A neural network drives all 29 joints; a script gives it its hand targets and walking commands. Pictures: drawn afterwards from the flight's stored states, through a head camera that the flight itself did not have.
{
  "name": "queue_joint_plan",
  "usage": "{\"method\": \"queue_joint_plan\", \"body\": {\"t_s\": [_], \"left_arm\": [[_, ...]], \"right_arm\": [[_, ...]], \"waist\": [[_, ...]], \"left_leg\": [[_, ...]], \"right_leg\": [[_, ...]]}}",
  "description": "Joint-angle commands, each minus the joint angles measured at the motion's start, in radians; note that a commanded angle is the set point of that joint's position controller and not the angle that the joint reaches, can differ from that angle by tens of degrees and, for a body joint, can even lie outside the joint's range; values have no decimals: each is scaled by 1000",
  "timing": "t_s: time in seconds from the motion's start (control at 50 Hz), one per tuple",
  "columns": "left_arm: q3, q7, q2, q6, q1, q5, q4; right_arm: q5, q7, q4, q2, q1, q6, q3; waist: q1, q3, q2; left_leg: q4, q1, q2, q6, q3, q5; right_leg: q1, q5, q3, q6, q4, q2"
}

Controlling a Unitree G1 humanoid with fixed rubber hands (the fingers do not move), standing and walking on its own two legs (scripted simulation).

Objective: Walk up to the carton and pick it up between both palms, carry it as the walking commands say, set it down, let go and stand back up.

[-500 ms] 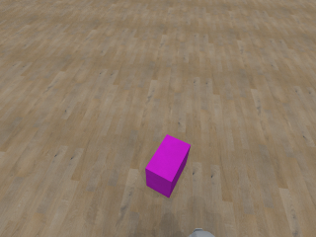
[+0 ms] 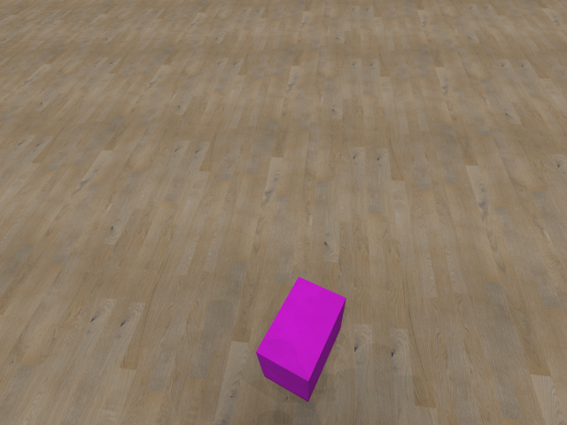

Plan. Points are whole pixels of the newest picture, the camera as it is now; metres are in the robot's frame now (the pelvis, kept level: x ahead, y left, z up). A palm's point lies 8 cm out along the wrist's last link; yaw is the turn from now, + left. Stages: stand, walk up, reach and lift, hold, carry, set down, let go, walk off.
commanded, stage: walk up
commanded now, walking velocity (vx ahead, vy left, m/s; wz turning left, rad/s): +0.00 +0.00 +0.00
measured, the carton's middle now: (303, 339) +0.47 +0.00 -0.65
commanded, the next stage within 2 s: none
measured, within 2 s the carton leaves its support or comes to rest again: neither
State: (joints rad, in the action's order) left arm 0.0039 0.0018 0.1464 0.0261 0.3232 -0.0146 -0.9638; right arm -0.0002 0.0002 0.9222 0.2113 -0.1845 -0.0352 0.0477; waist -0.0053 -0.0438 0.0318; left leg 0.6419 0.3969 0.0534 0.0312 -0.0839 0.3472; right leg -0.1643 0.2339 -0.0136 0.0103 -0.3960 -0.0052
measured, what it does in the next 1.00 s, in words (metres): steps to the left, turning right: left foot, then right foot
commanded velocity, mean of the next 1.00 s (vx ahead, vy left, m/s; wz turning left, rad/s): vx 0.02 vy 0.19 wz -0.35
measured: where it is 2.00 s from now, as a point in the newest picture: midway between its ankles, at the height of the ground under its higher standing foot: outside the picture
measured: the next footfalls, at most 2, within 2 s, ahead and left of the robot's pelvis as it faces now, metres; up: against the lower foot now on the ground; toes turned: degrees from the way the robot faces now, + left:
left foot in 0.06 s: +0.12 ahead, +0.13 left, +0.00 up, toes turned +6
right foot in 0.34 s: +0.03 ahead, -0.11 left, +0.00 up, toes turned +0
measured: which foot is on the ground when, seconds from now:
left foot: up 0.00-0.04, down 0.06-0.34, up 0.36-0.62, down 0.64-1.00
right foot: down 0.00-0.08, up 0.10-0.32, down 0.34-0.64, up 0.66-1.00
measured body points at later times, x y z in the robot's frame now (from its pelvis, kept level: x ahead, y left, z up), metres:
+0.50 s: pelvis +0.01 +0.04 -0.01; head +0.03 +0.03 +0.44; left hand -0.01 +0.30 -0.15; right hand +0.08 -0.20 -0.16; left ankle +0.04 +0.15 -0.69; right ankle -0.01 -0.11 -0.75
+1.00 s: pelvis +0.08 +0.15 -0.01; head +0.10 +0.16 +0.44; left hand +0.22 +0.38 -0.16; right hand +0.07 -0.11 -0.14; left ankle +0.06 +0.19 -0.75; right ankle +0.03 -0.04 -0.66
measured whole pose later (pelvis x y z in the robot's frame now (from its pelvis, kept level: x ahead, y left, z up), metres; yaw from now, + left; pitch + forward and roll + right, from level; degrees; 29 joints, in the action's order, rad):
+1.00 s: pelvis +0.08 +0.15 -0.01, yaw -17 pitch -1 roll -2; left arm 0.00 -0.04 0.25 -0.07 0.19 -0.01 -0.96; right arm 0.00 -0.02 0.87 0.21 -0.26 -0.06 0.03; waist -0.01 -0.04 0.00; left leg 0.46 0.14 0.01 -0.10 -0.28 0.32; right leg -0.52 0.36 -0.11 -0.06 -1.08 -0.06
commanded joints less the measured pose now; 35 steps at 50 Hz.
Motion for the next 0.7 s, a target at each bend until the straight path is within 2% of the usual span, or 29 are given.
{"method": "queue_joint_plan", "body": {"t_s": [0.0, 0.04, 0.06, 0.08, 0.1, 0.12, 0.14, 0.16, 0.18, 0.2, 0.24, 0.26, 0.28, 0.3, 0.32, 0.34, 0.36, 0.4, 0.42, 0.46, 0.5, 0.54, 0.56, 0.58, 0.6, 0.62, 0.64, 0.66, 0.68], "left_arm": [[-48, -32, 154, -15, -36, 3, 1], [-31, -36, 97, -16, -10, 0, 15], [-45, -43, 130, -33, -13, 9, 32], [-57, -50, 151, -49, 21, 21, 29], [-64, -50, 155, -63, 22, 20, 23], [-78, -46, 163, -77, 16, 19, 10], [-65, -42, 141, -79, 19, 15, 0], [-43, -32, 93, -76, 23, 0, -14], [-37, -23, 89, -80, -11, -3, -11], [-36, -20, 98, -86, -38, -3, -7], [-31, -27, 97, -84, -45, 0, -12], [-56, -40, 158, -76, 34, -6, -12], [-69, -57, 197, -73, 234, -20, -70], [-80, -69, 248, -79, 290, -32, -92], [-114, -77, 341, -79, 262, -40, -72], [-120, -90, 385, -76, 205, -37, -55], [-122, -90, 379, -75, 126, -37, -28], [-118, -80, 330, -63, 2, -33, 29], [-113, -80, 305, -52, 14, -30, 44], [-117, -83, 301, -34, 96, -27, 32], [-126, -87, 321, -31, 164, -28, 22], [-134, -88, 342, -34, 174, -26, 22], [-134, -84, 343, -37, 144, -24, 33], [-132, -79, 337, -38, 92, -20, 51], [-127, -73, 324, -39, 14, -17, 69], [-97, -70, 234, -33, 42, -24, 60], [-55, -69, 132, -33, 109, -33, 63], [-62, -77, 141, -45, 119, -35, 65], [-70, -72, 160, -51, 89, -31, 61]], "right_arm": [[11, -24, 10, 52, -98, 26, -12], [16, -30, 11, 146, -123, 40, 18], [-1, -30, -21, 205, -74, 36, 36], [-14, -30, -36, 209, -96, 32, 30], [-8, -32, -39, 195, -101, 28, 20], [-5, -38, -45, 193, -98, 33, 18], [-4, -38, -39, 161, -48, 28, 2], [12, -35, -20, 111, -42, 27, -8], [17, -33, -26, 104, -6, 19, -2], [20, -32, -27, 114, 7, 12, 6], [24, -32, -12, 128, -21, 9, 16], [38, -26, -21, 185, -21, 1, 27], [51, -18, -61, 199, 89, -49, 46], [56, -2, -100, 166, 107, -65, 45], [57, 12, -151, 123, 141, -70, 31], [67, 22, -166, 105, 153, -70, 22], [68, 27, -165, 103, 125, -65, 21], [64, 34, -135, 132, 100, -60, 34], [60, 34, -129, 130, 88, -56, 34], [48, 36, -155, 112, 106, -49, 22], [38, 38, -201, 102, 152, -47, 9], [30, 41, -237, 100, 141, -43, 6], [26, 41, -239, 98, 94, -39, 6], [21, 37, -224, 102, 15, -33, 7], [18, 30, -178, 114, -130, -25, 13], [22, 17, -115, 176, -232, -12, 31], [37, 1, -104, 255, -260, -3, 51], [21, -1, -132, 269, -230, -3, 52], [27, 0, -148, 228, -183, -4, 38]], "waist": [[32, 124, -161], [19, 138, 38], [5, 48, 93], [20, 78, 178], [32, 122, 186], [24, 160, 89], [4, 201, 71], [-2, 246, 79], [0, 163, 124], [4, 83, 157], [7, 29, 122], [-6, 9, 154], [-73, 27, 268], [-132, -20, 65], [-157, -96, -192], [-117, -110, -225], [-78, -130, -234], [-24, -160, -202], [-16, -119, -150], [-40, -15, -174], [-75, 23, -243], [-84, 30, -295], [-64, 33, -315], [-22, 41, -320], [58, 67, -285], [100, 140, -93], [94, 200, 192], [71, 209, 211], [59, 163, 132]], "left_leg": [[-290, -255, -9, -23, -6, -325], [-272, -337, 173, -47, 159, -613], [-204, -242, 268, -114, 206, -946], [-213, -242, 349, -192, 234, -1196], [-235, -258, 379, -229, 260, -1218], [-231, -290, 390, -236, 262, -1131], [-239, -263, 311, -220, 183, -908], [-319, -217, 209, -178, 133, -425], [-395, -146, 173, -161, 146, -129], [-438, -116, 165, -158, 175, 0], [-443, -111, 191, -160, 210, 27], [-392, -120, 209, -149, 149, 100], [-253, -61, 112, -100, -26, 139], [-82, 98, 7, -57, -67, 197], [166, 280, -44, -21, -5, 203], [310, 322, -45, 4, 138, 161], [355, 266, 3, -4, 190, 120], [453, 217, 25, -3, 217, 32], [450, 211, 15, 5, 191, 9], [335, 211, 9, 16, 173, 25], [216, 194, 9, 22, 167, 63], [92, 117, 11, 29, 161, 106], [21, 24, 11, 33, 164, 125], [-78, -130, 12, 27, 166, 108], [-256, -383, 9, 8, 155, 3], [-344, -598, 76, -9, 188, -87], [-379, -625, 283, -8, 312, -119], [-393, -527, 366, -20, 344, -152], [-403, -436, 340, -45, 302, -94]], "right_leg": [[30, -514, -31, 60, -33, -133], [-79, -77, -11, -5, -84, -52], [-127, 32, 26, -42, -224, -12], [-159, 261, 17, -57, -369, 39], [-205, 420, -16, -68, -553, 46], [-232, 398, -46, -75, -651, 28], [-197, 340, -47, -59, -635, 1], [-126, 259, -15, -40, -527, -12], [-123, 231, 20, -40, -459, -5], [-132, 226, 38, -42, -398, 0], [-118, 200, 28, -40, -256, -6], [-134, 127, 21, -39, -233, -7], [-3, 96, 22, 3, -111, -77], [33, 150, -153, 36, 53, -169], [-24, 335, -504, 95, 192, -376], [-143, 465, -727, 139, 337, -480], [-237, 521, -756, 164, 374, -477], [-292, 373, -604, 127, 284, -389], [-222, 132, -534, 110, 218, -350], [-50, -205, -476, 105, 126, -328], [42, -363, -481, 122, 93, -338], [33, -300, -491, 142, 101, -336], [-27, -237, -486, 135, 101, -318], [-130, -200, -457, 110, 79, -289], [-293, -141, -374, 58, -7, -232], [-438, 93, -237, 4, -182, -107], [-561, 268, -75, -19, -442, 29], [-550, 342, -72, -26, -599, -24], [-533, 299, -58, -31, -673, -55]]}}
